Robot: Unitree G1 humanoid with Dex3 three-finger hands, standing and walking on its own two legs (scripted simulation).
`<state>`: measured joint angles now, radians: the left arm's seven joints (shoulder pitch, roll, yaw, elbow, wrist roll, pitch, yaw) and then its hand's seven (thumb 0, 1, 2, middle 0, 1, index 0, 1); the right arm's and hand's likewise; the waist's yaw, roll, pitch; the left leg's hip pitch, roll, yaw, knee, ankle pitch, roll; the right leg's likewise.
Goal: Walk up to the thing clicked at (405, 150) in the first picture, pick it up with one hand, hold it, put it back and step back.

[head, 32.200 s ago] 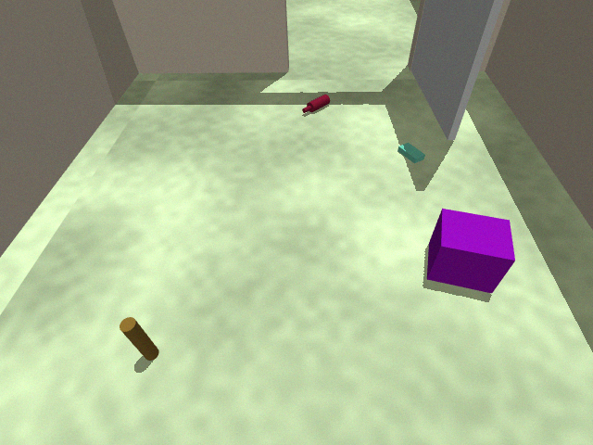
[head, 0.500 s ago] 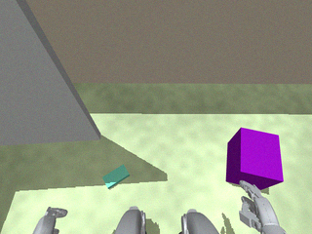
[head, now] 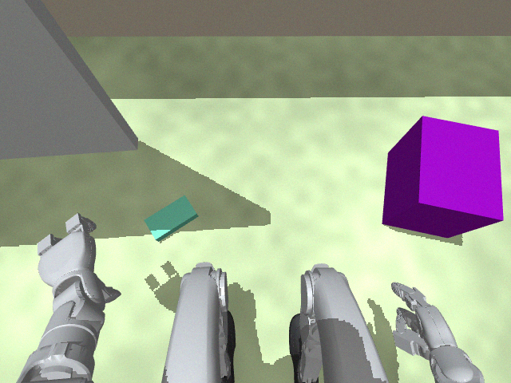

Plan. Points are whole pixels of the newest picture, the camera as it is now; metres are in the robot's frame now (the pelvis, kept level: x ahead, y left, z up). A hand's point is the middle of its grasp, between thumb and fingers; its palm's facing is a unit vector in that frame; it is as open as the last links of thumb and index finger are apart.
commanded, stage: rise first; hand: left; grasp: from above
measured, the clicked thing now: (171, 218) +0.47 +0.27 -0.49
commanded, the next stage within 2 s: none
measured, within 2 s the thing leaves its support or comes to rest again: neither
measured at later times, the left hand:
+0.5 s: hand (124, 232) +0.39 +0.32 -0.28, palm faces -0.24 -0.30 -0.92, open 13.2 cm
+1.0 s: hand (137, 222) +0.42 +0.32 -0.34, palm faces -0.27 -0.30 -0.92, open 12.5 cm
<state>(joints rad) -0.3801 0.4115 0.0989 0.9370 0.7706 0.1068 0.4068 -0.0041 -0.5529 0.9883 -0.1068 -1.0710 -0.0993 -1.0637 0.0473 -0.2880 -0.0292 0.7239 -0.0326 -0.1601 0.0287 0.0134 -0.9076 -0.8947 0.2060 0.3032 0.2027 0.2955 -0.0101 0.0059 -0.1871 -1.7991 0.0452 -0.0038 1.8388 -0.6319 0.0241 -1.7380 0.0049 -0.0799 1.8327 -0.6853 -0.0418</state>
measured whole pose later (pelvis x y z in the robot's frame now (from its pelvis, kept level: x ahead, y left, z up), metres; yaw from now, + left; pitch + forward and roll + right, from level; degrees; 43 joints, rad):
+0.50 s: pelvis -0.03 +0.00 -0.12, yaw -5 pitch +35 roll -6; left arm -0.87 0.62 0.28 1.48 0.87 0.13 0.56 0.00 -0.39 0.89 -0.25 -0.92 -0.24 -0.91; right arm 0.12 -0.24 0.02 0.88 -0.13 -0.20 0.13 0.01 -0.89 -0.89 0.21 0.30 0.20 0.30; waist -0.15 0.00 -0.12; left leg -2.20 0.08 -0.05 2.21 -0.63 0.05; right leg -2.11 0.02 -0.13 2.16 -0.67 -0.04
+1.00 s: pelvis -0.02 +0.00 -0.17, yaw -6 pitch +33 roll -6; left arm -0.97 0.72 0.35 1.56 0.93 0.13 0.52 0.00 -0.28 0.77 -0.33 -0.87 -0.34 -0.85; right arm 0.12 -0.28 0.05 0.85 -0.16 -0.25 0.23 0.01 -0.91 -0.90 0.20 0.30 0.20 0.30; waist -0.19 -0.01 -0.02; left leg -2.33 0.09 -0.08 2.39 -0.66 0.05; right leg -2.24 0.02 -0.16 2.34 -0.69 -0.06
